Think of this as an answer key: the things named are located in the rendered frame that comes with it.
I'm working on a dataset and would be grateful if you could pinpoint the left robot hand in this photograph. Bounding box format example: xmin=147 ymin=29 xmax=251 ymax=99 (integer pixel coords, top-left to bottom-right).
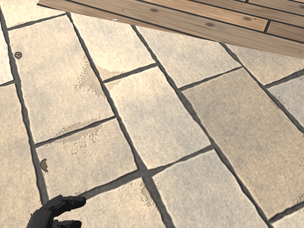
xmin=26 ymin=195 xmax=86 ymax=228

